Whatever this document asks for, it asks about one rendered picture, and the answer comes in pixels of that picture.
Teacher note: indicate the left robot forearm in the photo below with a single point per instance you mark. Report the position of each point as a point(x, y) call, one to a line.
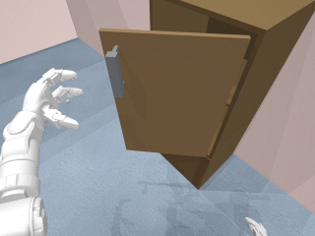
point(19, 158)

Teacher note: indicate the cupboard door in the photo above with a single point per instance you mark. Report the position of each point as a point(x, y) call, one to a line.
point(176, 86)

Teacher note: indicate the right robot hand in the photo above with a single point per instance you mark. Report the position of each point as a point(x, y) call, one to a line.
point(256, 228)

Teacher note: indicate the handle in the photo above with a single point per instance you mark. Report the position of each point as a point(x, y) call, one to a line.
point(114, 71)

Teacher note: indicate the left robot hand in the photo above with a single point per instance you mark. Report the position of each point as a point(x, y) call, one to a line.
point(39, 96)

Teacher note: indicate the left robot upper arm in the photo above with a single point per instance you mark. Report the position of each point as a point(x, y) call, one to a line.
point(24, 217)

